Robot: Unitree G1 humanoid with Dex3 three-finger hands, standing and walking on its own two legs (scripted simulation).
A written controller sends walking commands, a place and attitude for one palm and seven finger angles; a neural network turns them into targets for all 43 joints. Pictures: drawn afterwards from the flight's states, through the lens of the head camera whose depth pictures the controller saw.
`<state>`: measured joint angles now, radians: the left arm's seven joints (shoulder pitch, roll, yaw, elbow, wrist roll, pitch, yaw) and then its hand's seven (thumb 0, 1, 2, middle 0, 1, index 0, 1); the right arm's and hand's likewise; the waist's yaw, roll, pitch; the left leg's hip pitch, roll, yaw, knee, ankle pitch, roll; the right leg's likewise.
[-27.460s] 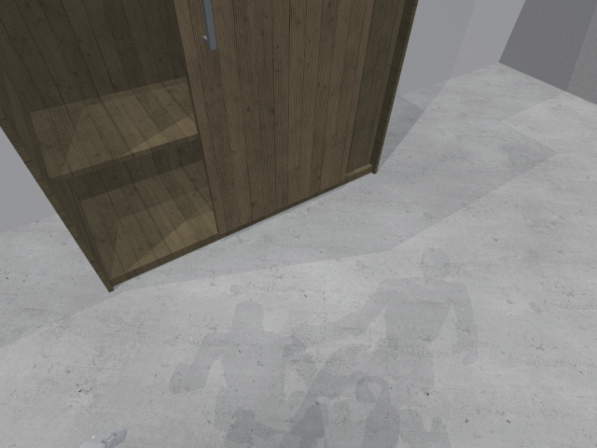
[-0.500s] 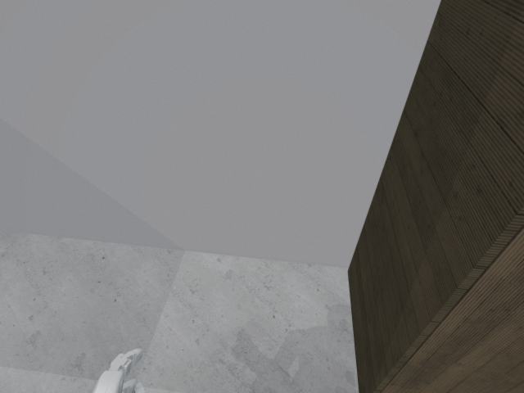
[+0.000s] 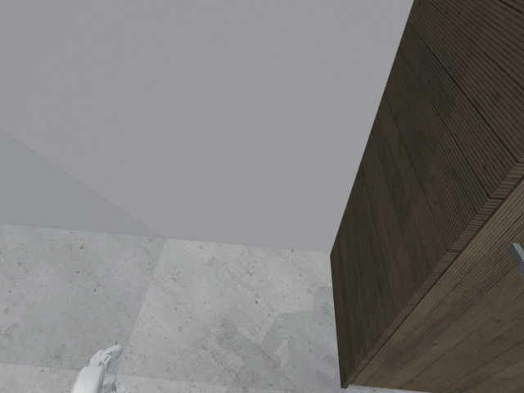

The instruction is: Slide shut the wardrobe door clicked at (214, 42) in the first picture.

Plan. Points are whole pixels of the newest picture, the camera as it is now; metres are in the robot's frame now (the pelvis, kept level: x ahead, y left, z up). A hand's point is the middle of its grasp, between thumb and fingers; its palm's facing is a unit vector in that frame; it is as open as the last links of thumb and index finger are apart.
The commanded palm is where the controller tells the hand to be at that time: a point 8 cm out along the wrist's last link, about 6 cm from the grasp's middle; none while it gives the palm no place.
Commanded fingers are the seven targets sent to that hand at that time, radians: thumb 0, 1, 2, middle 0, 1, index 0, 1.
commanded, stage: stop walking and hold the door there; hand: right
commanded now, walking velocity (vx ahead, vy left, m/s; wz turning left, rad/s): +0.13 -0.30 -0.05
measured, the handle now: out of the picture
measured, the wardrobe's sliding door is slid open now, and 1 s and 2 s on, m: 0.00 0.00 0.00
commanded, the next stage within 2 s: loosen the grip on the handle in 1.96 s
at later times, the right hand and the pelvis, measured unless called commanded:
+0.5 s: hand out of the picture +0.28 -0.35 +0.20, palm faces +0.45 +0.85 -0.25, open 5.7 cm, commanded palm +0.24 -0.37 +0.18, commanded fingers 0.00 -0.90 -0.90 0.45 1.40 0.45 1.40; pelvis -0.02 -0.11 -0.01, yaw -3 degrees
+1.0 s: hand out of the picture +0.27 -0.34 +0.20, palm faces +0.29 +0.95 -0.06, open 5.6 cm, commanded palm +0.24 -0.36 +0.18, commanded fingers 0.00 -0.90 -0.90 0.45 1.40 0.45 1.40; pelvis -0.01 -0.16 +0.01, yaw -3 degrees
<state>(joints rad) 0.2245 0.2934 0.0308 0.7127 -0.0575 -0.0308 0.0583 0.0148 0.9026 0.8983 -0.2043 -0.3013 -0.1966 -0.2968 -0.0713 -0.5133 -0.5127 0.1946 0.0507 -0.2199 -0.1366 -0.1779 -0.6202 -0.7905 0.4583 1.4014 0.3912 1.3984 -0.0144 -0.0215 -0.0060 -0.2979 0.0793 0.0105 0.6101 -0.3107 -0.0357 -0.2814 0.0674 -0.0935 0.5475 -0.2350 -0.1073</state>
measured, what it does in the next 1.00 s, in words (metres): steps to the right: right foot, then left foot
